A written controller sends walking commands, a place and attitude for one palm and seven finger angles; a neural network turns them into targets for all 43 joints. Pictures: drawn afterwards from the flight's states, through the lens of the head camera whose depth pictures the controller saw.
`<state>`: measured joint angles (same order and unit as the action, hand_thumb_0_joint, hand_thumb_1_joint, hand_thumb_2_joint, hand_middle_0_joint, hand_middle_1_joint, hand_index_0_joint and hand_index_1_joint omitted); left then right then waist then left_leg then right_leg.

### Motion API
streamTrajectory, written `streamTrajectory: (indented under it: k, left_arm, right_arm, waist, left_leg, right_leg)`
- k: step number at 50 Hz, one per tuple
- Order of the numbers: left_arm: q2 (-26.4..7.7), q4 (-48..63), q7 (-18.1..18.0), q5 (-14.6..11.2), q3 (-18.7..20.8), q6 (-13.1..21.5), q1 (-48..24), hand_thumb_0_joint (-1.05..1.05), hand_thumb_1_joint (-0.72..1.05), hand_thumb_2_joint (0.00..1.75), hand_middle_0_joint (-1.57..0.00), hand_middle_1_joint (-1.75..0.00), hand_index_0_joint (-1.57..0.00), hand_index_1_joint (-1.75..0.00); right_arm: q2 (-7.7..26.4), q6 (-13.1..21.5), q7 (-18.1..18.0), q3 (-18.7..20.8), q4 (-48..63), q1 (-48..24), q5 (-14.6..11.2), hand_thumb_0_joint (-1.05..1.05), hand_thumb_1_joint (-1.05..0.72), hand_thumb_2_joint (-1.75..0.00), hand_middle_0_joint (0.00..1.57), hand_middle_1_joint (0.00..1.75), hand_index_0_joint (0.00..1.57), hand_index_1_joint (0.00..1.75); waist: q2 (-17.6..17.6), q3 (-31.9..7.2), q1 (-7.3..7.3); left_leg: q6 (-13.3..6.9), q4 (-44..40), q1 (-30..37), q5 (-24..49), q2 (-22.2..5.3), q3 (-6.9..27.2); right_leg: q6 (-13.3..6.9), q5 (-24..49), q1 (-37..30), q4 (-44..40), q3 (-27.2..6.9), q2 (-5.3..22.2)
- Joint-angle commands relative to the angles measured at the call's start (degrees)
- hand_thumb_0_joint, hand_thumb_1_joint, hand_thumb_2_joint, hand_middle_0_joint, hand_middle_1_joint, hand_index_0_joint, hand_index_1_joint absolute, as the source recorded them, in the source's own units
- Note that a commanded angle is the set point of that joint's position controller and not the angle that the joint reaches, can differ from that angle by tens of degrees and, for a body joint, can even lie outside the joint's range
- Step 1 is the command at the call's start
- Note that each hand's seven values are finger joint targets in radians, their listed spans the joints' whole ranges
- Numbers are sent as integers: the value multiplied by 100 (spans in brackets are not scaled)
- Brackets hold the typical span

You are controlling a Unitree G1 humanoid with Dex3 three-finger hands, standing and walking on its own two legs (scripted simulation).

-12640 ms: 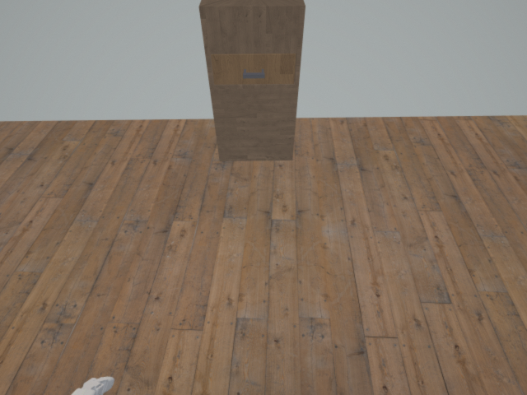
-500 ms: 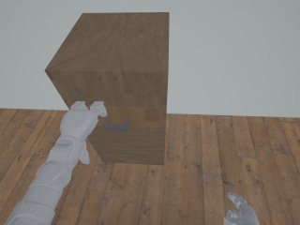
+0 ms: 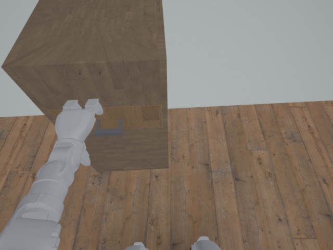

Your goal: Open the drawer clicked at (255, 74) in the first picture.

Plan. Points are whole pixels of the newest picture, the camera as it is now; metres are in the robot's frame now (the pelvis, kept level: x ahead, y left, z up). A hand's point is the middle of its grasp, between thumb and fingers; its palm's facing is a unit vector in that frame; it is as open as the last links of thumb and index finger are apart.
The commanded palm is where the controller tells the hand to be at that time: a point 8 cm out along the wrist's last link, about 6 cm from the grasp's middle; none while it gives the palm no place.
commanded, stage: move the hooked fingers above the handle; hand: left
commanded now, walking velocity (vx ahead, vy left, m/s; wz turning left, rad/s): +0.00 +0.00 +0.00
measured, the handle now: (109, 127) +0.53 +0.23 -0.17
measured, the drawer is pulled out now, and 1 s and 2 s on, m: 0.00 0.00 0.00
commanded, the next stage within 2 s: none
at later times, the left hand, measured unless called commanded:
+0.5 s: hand (93, 132) +0.45 +0.24 -0.08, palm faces -0.06 +0.00 -1.00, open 13.8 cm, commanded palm +0.44 +0.23 -0.03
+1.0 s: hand (97, 136) +0.46 +0.24 -0.12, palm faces -0.10 -0.01 -0.99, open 13.8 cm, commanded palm +0.46 +0.23 -0.06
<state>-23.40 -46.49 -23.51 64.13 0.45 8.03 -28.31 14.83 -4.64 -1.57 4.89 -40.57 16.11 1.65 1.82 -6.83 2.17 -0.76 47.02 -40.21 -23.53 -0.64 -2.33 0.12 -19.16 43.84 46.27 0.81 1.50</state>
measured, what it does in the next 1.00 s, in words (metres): lowers itself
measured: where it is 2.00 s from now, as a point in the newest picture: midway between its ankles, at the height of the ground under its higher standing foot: outside the picture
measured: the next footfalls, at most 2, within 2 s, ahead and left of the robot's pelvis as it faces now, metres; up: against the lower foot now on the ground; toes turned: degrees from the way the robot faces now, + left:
none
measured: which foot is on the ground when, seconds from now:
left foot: down 0.00-1.00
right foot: down 0.00-1.00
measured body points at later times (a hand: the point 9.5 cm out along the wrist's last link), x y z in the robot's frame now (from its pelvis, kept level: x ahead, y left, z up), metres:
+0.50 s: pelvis -0.02 +0.01 -0.05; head +0.12 +0.01 +0.37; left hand +0.45 +0.24 -0.03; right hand +0.01 -0.27 -0.19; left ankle -0.02 +0.11 -0.70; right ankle +0.02 -0.12 -0.70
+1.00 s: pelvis -0.03 +0.01 -0.08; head +0.14 +0.00 +0.34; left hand +0.46 +0.24 -0.06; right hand -0.01 -0.26 -0.22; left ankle -0.02 +0.11 -0.70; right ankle +0.02 -0.12 -0.70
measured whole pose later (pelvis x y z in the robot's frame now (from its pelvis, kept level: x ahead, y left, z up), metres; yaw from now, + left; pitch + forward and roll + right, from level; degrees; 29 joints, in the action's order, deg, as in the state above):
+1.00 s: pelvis -0.03 +0.01 -0.08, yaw -1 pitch +30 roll -2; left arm -29.2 -62.0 -24.9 64.2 3.5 2.5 -45.5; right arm 14.5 -4.4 0.9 2.0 -41.8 15.5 3.1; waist 3.8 -9.3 7.6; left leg -1.5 72.2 -70.9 -31.2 -1.8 -1.0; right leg 0.6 -24.8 73.2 68.1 1.5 0.9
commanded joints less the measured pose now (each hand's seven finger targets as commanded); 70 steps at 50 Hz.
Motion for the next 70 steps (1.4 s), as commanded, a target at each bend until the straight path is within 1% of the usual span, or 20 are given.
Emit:
streamTrajectory:
  k: [1, 6, 9, 13, 18, 20, 26, 30, 33, 36, 38, 43, 44, 48, 51, 53, 58, 63, 66, 70]
  left_arm:
    - [-1333, 528, -494, 37, 479, -200, -1790, 0, -50, 30, -30, -120, -30, -120]
    - [-1358, 205, -479, 56, 315, -286, -2452, 0, -50, 30, -30, -120, -30, -120]
    - [-1434, 320, -487, 100, 286, -106, -3059, 0, -50, 30, -30, -120, -30, -120]
    - [-1536, -18, -563, 174, 339, 12, -3353, 0, -50, 30, -30, -120, -30, -120]
    - [-1876, -639, -705, 167, 662, -190, -3191, 0, -50, 30, -30, -120, -30, -120]
    - [-1740, -788, -709, 184, 534, -314, -3095, 0, -50, 30, -30, -120, -30, -120]
    - [-1517, -606, -596, 180, 303, -295, -3636, 0, -50, 30, -30, -120, -30, -120]
    - [-1863, -629, -620, 233, 423, -117, -4195, 0, -50, 30, -30, -120, -30, -120]
    - [-2472, -665, -737, 313, 849, -67, -4250, 0, -50, 30, -30, -120, -30, -120]
    - [-2433, -726, -878, 390, 803, -139, -4273, 0, -50, 30, -30, -120, -30, -120]
    - [-2659, -590, -890, 317, 1031, -263, -4037, 0, -50, 30, -30, -120, -30, -120]
    - [-2054, -595, -623, 56, 600, -651, -3734, 0, -50, 30, -30, -120, -30, -120]
    - [-2293, -556, -569, 22, 715, -690, -3726, 0, -50, 30, -30, -120, -30, -120]
    - [-2429, -211, -332, -45, 635, -504, -4223, 0, -50, 30, -30, -120, -30, -120]
    - [-2009, -265, -319, 29, 313, -204, -4340, 0, -50, 30, -30, -120, -30, -120]
    - [-1983, -378, -366, 100, 305, -71, -4332, 0, -50, 30, -30, -120, -30, -120]
    - [-1679, -1309, -498, 152, 185, -272, -3995, 0, -50, 30, -30, -120, -30, -120]
    - [-2114, -1123, -487, 155, 425, -436, -4151, 0, -50, 30, -30, -120, -30, -120]
    - [-2260, -501, -502, 192, 529, -293, -4313, 0, -50, 30, -30, -120, -30, -120]
    - [-2516, -33, -667, 165, 750, -135, -4572, 0, -50, 30, -30, -120, -30, -120]
  right_arm:
    - [767, 114, 86, 264, 444, 375, 53, 0, -90, -90, 20, 30, 20, 30]
    - [830, 90, 74, 263, 363, 490, 56, 0, -90, -90, 20, 30, 20, 30]
    - [846, 116, 41, 266, 298, 593, 97, 0, -90, -90, 20, 30, 20, 30]
    - [862, 147, 46, 234, 174, 666, 156, 0, -90, -90, 20, 30, 20, 30]
    - [934, 116, 154, 197, 133, 738, 219, 0, -90, -90, 20, 30, 20, 30]
    - [932, 88, 181, 198, 172, 777, 207, 0, -90, -90, 20, 30, 20, 30]
    - [986, 95, 196, 246, 118, 922, 237, 0, -90, -90, 20, 30, 20, 30]
    - [1036, 137, 162, 191, -3, 986, 263, 0, -90, -90, 20, 30, 20, 30]
    - [1091, 126, 171, 118, -41, 920, 310, 0, -90, -90, 20, 30, 20, 30]
    - [1056, 131, 214, 109, -11, 922, 321, 0, -90, -90, 20, 30, 20, 30]
    - [1096, 98, 268, 115, 49, 905, 331, 0, -90, -90, 20, 30, 20, 30]
    - [1053, 46, 298, 167, 112, 1046, 205, 0, -90, -90, 20, 30, 20, 30]
    - [1107, 20, 274, 144, 101, 1071, 182, 0, -90, -90, 20, 30, 20, 30]
    - [1061, 90, 135, 84, 68, 1014, 151, 0, -90, -90, 20, 30, 20, 30]
    - [1009, 207, 67, 98, 10, 996, 158, 0, -90, -90, 20, 30, 20, 30]
    - [989, 249, 56, 81, -17, 990, 185, 0, -90, -90, 20, 30, 20, 30]
    - [982, 267, 158, 47, 10, 989, 193, 0, -90, -90, 20, 30, 20, 30]
    - [1033, 222, 179, 29, 157, 1006, 200, 0, -90, -90, 20, 30, 20, 30]
    - [1031, 222, 167, 69, 226, 993, 206, 0, -90, -90, 20, 30, 20, 30]
    - [1043, 232, 144, 88, 136, 994, 212, 0, -90, -90, 20, 30, 20, 30]
  waist:
    - [-58, -2335, -22]
    - [-216, -2402, 230]
    - [-5, -2637, 375]
    - [180, -2609, 468]
    - [292, -2895, 365]
    - [280, -3016, 371]
    - [327, -3375, 594]
    - [264, -3175, 769]
    - [441, -3305, 638]
    - [770, -3466, 634]
    - [1011, -3944, 448]
    - [639, -4088, 572]
    - [486, -4034, 560]
    - [246, -3808, 692]
    - [357, -3308, 853]
    - [450, -3140, 836]
    - [545, -2617, 810]
    - [487, -3250, 736]
    - [777, -3900, 646]
    - [753, -4069, 688]
  left_leg:
    - [-120, -226, 425, 2016, 257, 13]
    - [-163, 21, 174, 1665, 230, 84]
    - [-189, 245, 168, 1533, 216, 166]
    - [-175, 544, -91, 1407, 207, 276]
    - [-142, 892, -437, 1642, 203, 285]
    - [-131, 988, -506, 1753, 196, 265]
    - [-105, 1286, -353, 1959, 76, 415]
    - [-166, 1507, -906, 1395, 75, 476]
    - [-171, 1707, -1250, 1281, 102, 468]
    - [-142, 1889, -1309, 1456, 99, 447]
    - [-67, 1912, -993, 1871, 92, 484]
    - [-94, 1800, -680, 2132, 52, 468]
    - [-107, 1740, -743, 2008, 41, 473]
    - [-212, 1634, -1170, 1247, 83, 407]
    - [-223, 1599, -1136, 888, 74, 433]
    - [-211, 1635, -1165, 877, 74, 448]
    - [-170, 1681, -1458, 852, 101, 425]
    - [-192, 1807, -1551, 1042, 124, 339]
    - [-172, 1866, -1216, 1328, 114, 375]
    - [-174, 1898, -1106, 1375, 81, 436]
  right_leg:
    - [-272, 1846, -1349, -133, 74, -275]
    - [-231, 1508, -942, 8, 66, -279]
    - [-235, 1272, -564, 172, 63, -274]
    - [-260, 981, 38, 458, 124, -284]
    - [-260, 1131, 276, 838, 165, -306]
    - [-249, 1257, 301, 934, 176, -318]
    - [-218, 1212, 736, 1175, 225, -324]
    - [-216, 778, 1115, 1346, 209, -314]
    - [-247, 650, 1249, 1592, 201, -310]
    - [-251, 744, 1426, 1762, 216, -307]
    - [-268, 995, 1273, 1906, 246, -326]
    - [-202, 1383, 871, 1684, 278, -342]
    - [-180, 1357, 772, 1633, 272, -333]
    - [-156, 1007, 528, 1434, 149, -303]
    - [-171, 521, 1028, 1330, 187, -300]
    - [-204, 411, 1234, 1369, 201, -310]
    - [-248, 273, 1637, 1460, 276, -318]
    - [-221, 662, 1154, 1585, 203, -320]
    - [-220, 906, 1013, 1675, 171, -319]
    - [-192, 910, 978, 1683, 165, -307]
